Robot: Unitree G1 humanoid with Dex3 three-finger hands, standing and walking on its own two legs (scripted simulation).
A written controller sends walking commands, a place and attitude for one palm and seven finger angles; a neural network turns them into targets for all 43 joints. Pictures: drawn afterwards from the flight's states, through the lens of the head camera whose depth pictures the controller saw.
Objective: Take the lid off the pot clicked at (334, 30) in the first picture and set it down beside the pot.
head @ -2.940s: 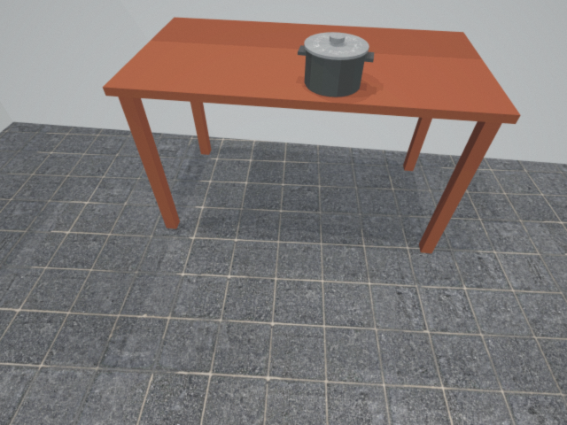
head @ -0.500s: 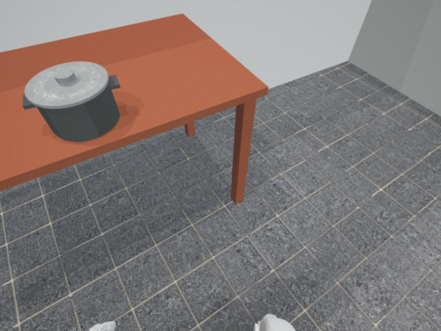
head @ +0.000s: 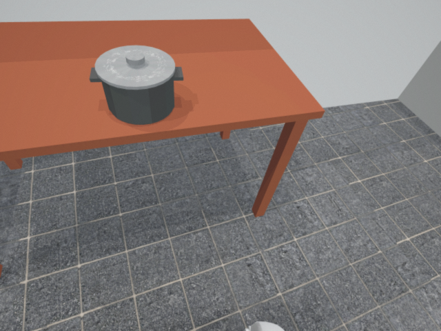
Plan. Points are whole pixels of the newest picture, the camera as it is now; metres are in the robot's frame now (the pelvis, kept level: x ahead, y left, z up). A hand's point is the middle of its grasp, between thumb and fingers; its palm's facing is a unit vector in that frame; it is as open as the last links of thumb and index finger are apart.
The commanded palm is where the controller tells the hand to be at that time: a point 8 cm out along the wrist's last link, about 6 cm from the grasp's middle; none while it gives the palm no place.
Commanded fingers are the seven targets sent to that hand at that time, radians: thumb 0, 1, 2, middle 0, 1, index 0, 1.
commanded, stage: turn to face it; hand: left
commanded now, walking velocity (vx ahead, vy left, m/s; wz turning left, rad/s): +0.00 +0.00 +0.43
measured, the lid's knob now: (135, 58) +0.70 +0.24 +0.10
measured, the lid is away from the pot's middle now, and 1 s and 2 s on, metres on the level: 0.00 0.00 0.00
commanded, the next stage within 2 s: take the last steps up to it in 0.38 s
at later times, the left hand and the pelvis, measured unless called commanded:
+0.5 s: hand out of the picture +0.01 +0.15 -0.15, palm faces +0.26 -0.92 -0.29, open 7.4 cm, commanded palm none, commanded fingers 0.00 0.90 0.90 -0.20 -0.30 -0.20 -0.30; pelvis +0.00 -0.06 +0.00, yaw +12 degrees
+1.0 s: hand out of the picture -0.10 +0.11 -0.17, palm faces +0.40 -0.91 -0.15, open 7.4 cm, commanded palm none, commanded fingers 0.00 0.90 0.90 -0.20 -0.30 -0.20 -0.30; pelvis +0.05 -0.01 +0.00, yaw +15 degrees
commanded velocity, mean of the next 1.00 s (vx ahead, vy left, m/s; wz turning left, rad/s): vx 0.16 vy -0.01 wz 0.13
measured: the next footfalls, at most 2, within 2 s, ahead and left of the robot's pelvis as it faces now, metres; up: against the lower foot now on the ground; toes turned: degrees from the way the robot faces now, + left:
right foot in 0.44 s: +0.06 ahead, -0.14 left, +0.00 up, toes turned +9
left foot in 0.96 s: +0.04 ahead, +0.10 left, +0.00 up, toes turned +21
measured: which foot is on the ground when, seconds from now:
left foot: down 0.00-0.44, up 0.46-0.94, down 0.96-1.00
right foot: up 0.00-0.42, down 0.44-0.96, up 0.98-1.00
